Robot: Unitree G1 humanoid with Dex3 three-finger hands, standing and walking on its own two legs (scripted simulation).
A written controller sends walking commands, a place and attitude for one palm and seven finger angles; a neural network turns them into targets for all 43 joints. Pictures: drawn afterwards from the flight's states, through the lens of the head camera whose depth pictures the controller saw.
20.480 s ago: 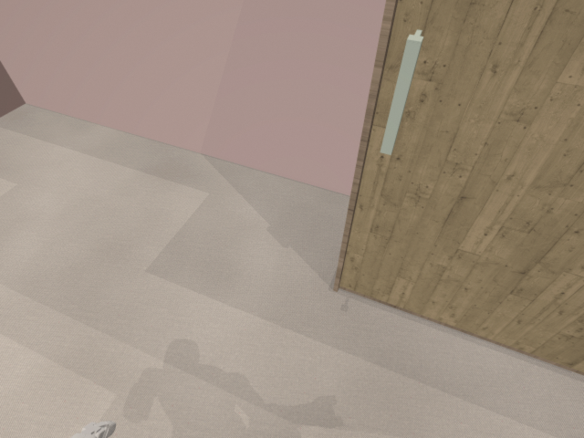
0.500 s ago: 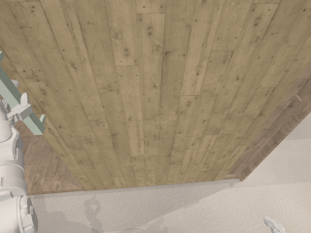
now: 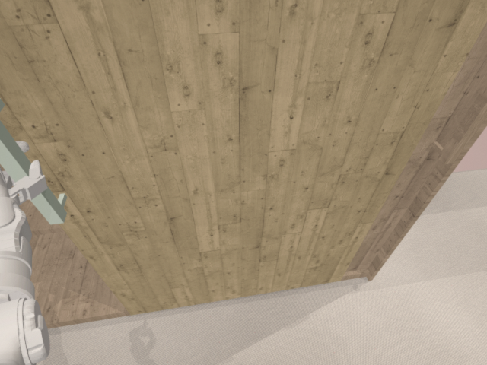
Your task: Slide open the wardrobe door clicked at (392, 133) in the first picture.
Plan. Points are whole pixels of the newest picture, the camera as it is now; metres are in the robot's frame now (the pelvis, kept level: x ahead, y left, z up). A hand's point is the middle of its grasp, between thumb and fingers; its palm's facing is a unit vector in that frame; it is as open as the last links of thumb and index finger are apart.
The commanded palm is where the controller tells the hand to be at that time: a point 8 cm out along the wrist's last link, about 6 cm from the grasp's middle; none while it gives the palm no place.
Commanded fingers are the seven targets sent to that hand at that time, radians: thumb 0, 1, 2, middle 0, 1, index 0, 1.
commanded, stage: stop walking and hold the door there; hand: left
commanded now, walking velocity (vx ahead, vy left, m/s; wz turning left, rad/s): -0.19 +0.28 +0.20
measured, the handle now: (30, 167) +0.42 +0.39 +0.11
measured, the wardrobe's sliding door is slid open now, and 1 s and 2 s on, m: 0.69 0.69 0.69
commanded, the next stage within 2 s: loosen the grip on the handle in 1.22 s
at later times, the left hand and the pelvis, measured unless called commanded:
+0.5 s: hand (30, 182) +0.37 +0.36 +0.12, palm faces +0.42 -0.88 -0.23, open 6.1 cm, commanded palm +0.33 +0.40 +0.10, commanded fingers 0.00 0.90 0.90 -0.45 -1.40 -0.45 -1.40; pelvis -0.05 +0.07 +0.00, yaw +2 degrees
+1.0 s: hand (31, 182) +0.37 +0.36 +0.12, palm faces +0.40 -0.88 -0.25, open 5.9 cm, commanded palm +0.33 +0.39 +0.10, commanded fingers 0.00 0.90 0.90 -0.45 -1.40 -0.45 -1.40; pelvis -0.05 +0.08 +0.00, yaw +0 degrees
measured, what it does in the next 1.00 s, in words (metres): steps on the spot: right foot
